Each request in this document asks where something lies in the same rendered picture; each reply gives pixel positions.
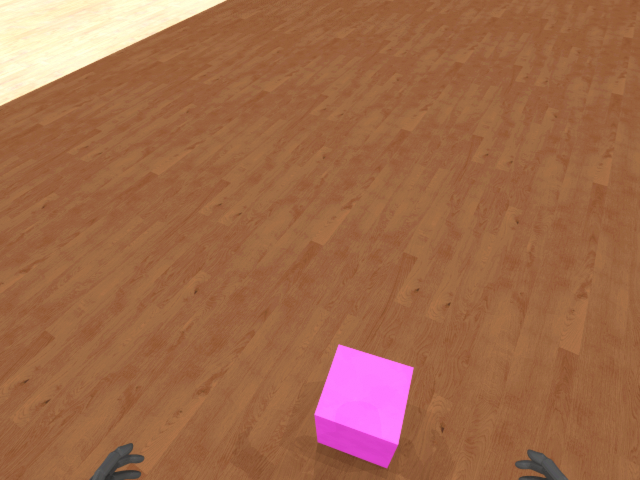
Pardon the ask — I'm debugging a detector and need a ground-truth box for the robot left hand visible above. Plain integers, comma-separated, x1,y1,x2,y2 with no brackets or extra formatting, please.
89,443,144,480

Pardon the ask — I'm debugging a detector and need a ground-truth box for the carton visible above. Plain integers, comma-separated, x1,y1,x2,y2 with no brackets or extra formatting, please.
314,345,413,468

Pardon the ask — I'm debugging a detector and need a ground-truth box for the robot right hand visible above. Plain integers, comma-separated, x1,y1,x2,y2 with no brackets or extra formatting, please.
515,449,568,480

